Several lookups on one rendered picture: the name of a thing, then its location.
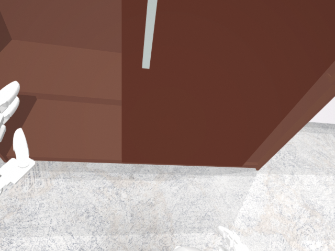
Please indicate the robot right hand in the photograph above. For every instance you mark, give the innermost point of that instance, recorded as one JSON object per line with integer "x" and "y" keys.
{"x": 233, "y": 240}

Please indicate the robot left hand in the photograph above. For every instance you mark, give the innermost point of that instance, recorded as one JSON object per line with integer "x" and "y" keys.
{"x": 15, "y": 169}

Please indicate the wardrobe door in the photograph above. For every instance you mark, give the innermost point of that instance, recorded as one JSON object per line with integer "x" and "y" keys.
{"x": 223, "y": 75}
{"x": 316, "y": 91}

